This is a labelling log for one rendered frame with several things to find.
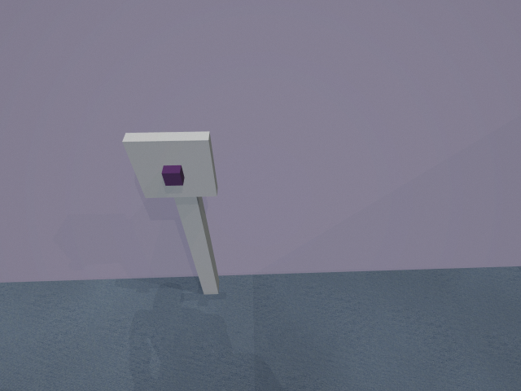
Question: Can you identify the button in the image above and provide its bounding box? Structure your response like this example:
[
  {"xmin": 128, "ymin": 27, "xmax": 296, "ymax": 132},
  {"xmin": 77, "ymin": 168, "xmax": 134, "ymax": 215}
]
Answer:
[{"xmin": 162, "ymin": 165, "xmax": 184, "ymax": 186}]

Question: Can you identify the panel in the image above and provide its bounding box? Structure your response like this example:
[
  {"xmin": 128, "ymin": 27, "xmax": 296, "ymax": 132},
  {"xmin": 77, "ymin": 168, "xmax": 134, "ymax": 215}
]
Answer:
[{"xmin": 122, "ymin": 131, "xmax": 219, "ymax": 295}]

